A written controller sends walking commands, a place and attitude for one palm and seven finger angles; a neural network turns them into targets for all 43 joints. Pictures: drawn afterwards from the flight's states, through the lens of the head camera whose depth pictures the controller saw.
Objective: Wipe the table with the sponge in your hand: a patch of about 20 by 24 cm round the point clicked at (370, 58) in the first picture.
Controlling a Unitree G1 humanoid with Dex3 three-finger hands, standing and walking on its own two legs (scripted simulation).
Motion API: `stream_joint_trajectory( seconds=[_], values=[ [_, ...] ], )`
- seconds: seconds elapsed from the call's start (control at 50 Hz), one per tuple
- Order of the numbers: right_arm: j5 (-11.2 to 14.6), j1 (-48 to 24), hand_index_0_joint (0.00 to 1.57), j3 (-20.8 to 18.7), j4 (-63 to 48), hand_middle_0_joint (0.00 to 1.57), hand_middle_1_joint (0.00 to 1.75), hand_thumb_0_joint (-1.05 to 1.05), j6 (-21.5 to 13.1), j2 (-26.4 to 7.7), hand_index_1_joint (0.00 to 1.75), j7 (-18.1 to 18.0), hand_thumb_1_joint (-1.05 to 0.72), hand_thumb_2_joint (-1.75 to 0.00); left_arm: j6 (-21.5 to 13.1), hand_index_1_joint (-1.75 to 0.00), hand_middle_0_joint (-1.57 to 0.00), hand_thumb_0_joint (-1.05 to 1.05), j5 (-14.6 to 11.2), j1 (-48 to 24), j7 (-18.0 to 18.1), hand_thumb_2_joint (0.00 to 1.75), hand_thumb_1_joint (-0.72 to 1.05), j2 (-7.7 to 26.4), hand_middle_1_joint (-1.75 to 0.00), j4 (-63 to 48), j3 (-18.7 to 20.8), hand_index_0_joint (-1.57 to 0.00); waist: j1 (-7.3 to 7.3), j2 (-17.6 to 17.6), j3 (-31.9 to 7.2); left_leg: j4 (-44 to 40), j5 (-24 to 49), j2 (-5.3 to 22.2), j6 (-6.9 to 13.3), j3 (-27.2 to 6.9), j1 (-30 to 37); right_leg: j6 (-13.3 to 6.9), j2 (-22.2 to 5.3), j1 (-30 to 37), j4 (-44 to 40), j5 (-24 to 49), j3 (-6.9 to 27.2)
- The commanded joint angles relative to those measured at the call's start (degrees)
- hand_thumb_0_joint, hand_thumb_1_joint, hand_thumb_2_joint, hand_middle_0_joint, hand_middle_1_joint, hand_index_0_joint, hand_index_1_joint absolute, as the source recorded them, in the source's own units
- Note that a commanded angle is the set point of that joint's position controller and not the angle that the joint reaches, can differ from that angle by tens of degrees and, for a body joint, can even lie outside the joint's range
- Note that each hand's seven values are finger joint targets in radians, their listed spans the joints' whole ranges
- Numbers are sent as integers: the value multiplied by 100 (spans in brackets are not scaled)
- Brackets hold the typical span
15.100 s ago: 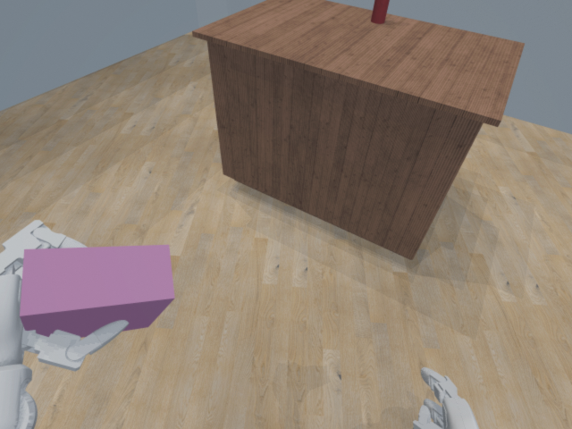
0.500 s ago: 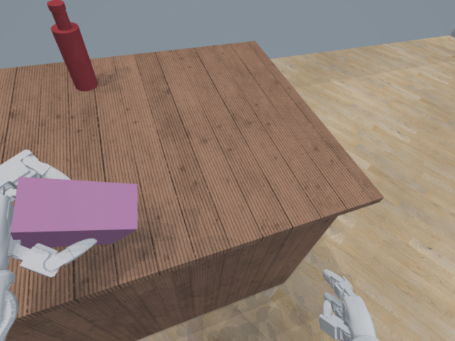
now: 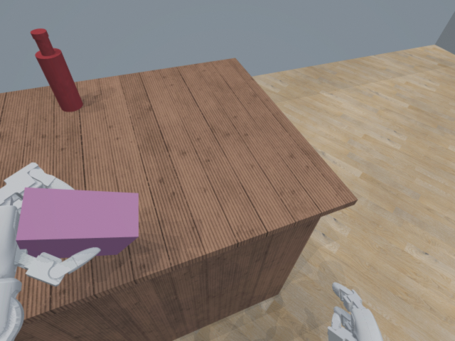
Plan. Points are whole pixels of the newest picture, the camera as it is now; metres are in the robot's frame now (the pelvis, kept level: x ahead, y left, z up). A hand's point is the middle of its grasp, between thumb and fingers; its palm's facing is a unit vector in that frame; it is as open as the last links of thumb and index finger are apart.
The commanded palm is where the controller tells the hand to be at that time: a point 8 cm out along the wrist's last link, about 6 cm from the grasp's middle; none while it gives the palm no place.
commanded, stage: shuffle to correct the standing spot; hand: left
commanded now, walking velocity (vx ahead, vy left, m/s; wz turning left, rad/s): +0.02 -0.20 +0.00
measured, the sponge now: (96, 227) +0.23 +0.21 +0.14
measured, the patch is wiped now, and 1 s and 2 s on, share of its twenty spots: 0.00 0.00 0.00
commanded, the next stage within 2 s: come to a stop and stand still in 0.46 s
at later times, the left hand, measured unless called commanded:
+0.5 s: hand (104, 225) +0.22 +0.19 +0.16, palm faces +0.32 -0.86 -0.40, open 10.0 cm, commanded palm +0.17 +0.22 +0.17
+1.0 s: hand (63, 211) +0.22 +0.23 +0.19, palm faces +0.47 -0.76 -0.45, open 10.0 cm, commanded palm +0.14 +0.22 +0.17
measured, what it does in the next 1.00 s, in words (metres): shifts its weight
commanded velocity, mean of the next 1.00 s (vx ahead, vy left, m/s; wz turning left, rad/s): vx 0.00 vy -0.09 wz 0.00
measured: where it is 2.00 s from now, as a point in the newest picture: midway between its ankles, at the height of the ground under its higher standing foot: outside the picture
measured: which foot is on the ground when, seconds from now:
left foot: down 0.00-1.00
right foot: down 0.00-1.00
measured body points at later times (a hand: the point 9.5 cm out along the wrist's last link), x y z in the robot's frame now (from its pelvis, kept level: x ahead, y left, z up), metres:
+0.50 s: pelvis +0.00 -0.06 -0.01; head +0.02 -0.05 +0.44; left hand +0.20 +0.23 +0.18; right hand +0.18 -0.29 -0.08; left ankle +0.04 +0.07 -0.74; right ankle -0.02 -0.10 -0.74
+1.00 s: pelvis -0.02 -0.06 -0.01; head +0.00 -0.07 +0.44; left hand +0.19 +0.26 +0.21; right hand +0.16 -0.29 -0.09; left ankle +0.04 +0.07 -0.74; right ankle -0.02 -0.10 -0.74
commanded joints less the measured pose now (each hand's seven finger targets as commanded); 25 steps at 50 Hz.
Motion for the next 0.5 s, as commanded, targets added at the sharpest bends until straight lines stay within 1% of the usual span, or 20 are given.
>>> stream_joint_trajectory(
  seconds=[0.0,0.02,0.04,0.06,0.08,0.1,0.14,0.18,0.2,0.26,0.28,0.3,0.32,0.34,0.36,0.4,0.42,0.44,0.46,0.48],
  values=[
    [17,-558,20,-254,-939,20,30,0,-298,-660,30,-63,-90,-90,-318,-160,-120,0,-112,-466,77,130,10,878,-160,-937,671,-120,10,312,-712,-631,64,937,-288,-1186,844,6,-521,-539,-330,444,546],
    [56,-549,20,-307,-989,20,30,0,-300,-648,30,-60,-90,-90,-301,-160,-120,0,-119,-526,68,130,10,946,-160,-990,719,-120,-8,424,-750,-646,155,985,-303,-1199,888,11,-538,-488,-286,471,566],
    [36,-515,20,-286,-967,20,30,0,-285,-665,30,-52,-90,-90,-299,-160,-120,0,-125,-536,45,130,10,869,-160,-934,646,-120,0,334,-743,-616,252,1011,-276,-1180,906,26,-506,-524,-282,547,521],
    [62,-546,20,-316,-1018,20,30,0,-279,-647,30,-45,-90,-90,-270,-160,-120,0,-124,-589,31,130,10,922,-160,-1003,653,-120,-9,356,-723,-581,301,1037,-261,-1159,922,40,-540,-524,-297,570,574],
    [80,-610,20,-291,-1004,20,30,0,-288,-627,30,-37,-90,-90,-261,-160,-120,0,-117,-650,36,130,10,915,-160,-1095,627,-120,-19,469,-741,-580,367,1023,-275,-1135,966,43,-517,-545,-244,561,513],
    [41,-553,20,-279,-994,20,30,0,-280,-666,30,-27,-90,-90,-276,-160,-120,0,-128,-668,11,130,10,814,-160,-1064,515,-120,-12,440,-707,-609,229,1064,-237,-1170,913,52,-471,-581,-270,496,474],
    [37,-536,20,-301,-1042,20,30,0,-269,-666,30,-11,-90,-90,-259,-160,-120,0,-122,-673,5,130,10,884,-160,-1164,557,-120,4,453,-734,-506,286,1089,-183,-1110,885,57,-505,-525,-315,581,518],
    [74,-588,20,-321,-1049,20,30,0,-269,-636,30,-3,-90,-90,-231,-160,-120,0,-121,-702,28,130,10,1055,-160,-1373,697,-120,-14,487,-790,-377,555,1035,-207,-1063,907,33,-542,-467,-264,724,531],
    [30,-568,20,-303,-1055,20,30,0,-248,-651,30,-3,-90,-90,-251,-160,-120,0,-140,-658,15,130,10,984,-160,-1350,655,-120,11,416,-820,-289,554,1053,-151,-1028,886,47,-544,-468,-332,789,534],
    [61,-522,20,-393,-1107,20,30,0,-220,-654,30,-1,-90,-90,-215,-160,-120,0,-191,-567,-4,130,10,1092,-160,-1462,811,-120,2,442,-911,6,967,1025,-157,-970,878,29,-631,-380,-286,1149,689],
    [69,-560,20,-366,-1075,20,30,0,-212,-635,30,-3,-90,-90,-198,-160,-120,0,-197,-449,10,130,10,1240,-160,-1458,971,-120,12,449,-957,84,1145,1012,-150,-926,909,50,-635,-389,-253,1241,635],
    [42,-526,20,-349,-1078,20,30,0,-178,-638,30,-1,-90,-90,-210,-160,-120,0,-224,-433,-20,130,10,1051,-160,-1427,826,-120,5,357,-971,170,1163,1018,-111,-881,889,78,-620,-405,-278,1320,606],
    [67,-519,20,-416,-1112,20,30,0,-171,-648,30,-13,-90,-90,-188,-160,-120,0,-244,-398,-25,130,10,1160,-160,-1450,947,-120,8,403,-984,262,1212,1024,-120,-868,881,114,-668,-399,-263,1459,719],
    [56,-488,20,-385,-1084,20,30,0,-140,-648,30,-1,-90,-90,-190,-160,-120,0,-260,-375,-42,130,10,1037,-160,-1393,856,-120,3,399,-970,347,1183,987,-120,-808,798,121,-664,-390,-265,1528,693],
    [71,-497,20,-434,-1107,20,30,0,-131,-650,30,-6,-90,-90,-171,-160,-120,0,-269,-352,-43,130,10,1164,-160,-1420,985,-120,10,359,-986,423,1157,995,-132,-777,785,149,-714,-382,-242,1653,765],
    [57,-517,20,-379,-1062,20,30,0,-94,-646,30,-1,-90,-90,-147,-160,-120,0,-292,-282,-54,130,10,1021,-160,-1326,853,-120,-8,338,-931,498,1042,958,-101,-709,701,204,-689,-459,-222,1665,697],
    [83,-526,20,-443,-1109,20,30,0,-94,-649,30,-6,-90,-90,-118,-160,-120,0,-308,-327,-69,130,10,1058,-160,-1322,883,-120,-11,331,-867,560,826,936,-129,-685,633,249,-739,-487,-237,1664,822],
    [69,-505,20,-408,-1072,20,30,0,-66,-642,30,5,-90,-90,-122,-160,-120,0,-309,-342,-72,130,10,1000,-160,-1268,836,-120,-9,226,-828,637,661,891,-114,-634,556,257,-749,-529,-274,1656,810],
    [89,-527,20,-451,-1104,20,30,0,-62,-634,30,-3,-90,-90,-86,-160,-120,0,-315,-326,-74,130,10,1064,-160,-1246,886,-120,-9,53,-774,738,363,846,-135,-589,505,301,-811,-581,-325,1634,931],
    [109,-585,20,-418,-1073,20,30,0,-50,-608,30,-8,-90,-90,-61,-160,-120,0,-319,-369,-51,130,10,1049,-160,-1307,859,-120,-25,66,-777,780,293,781,-134,-565,493,277,-851,-610,-311,1607,953]
  ],
)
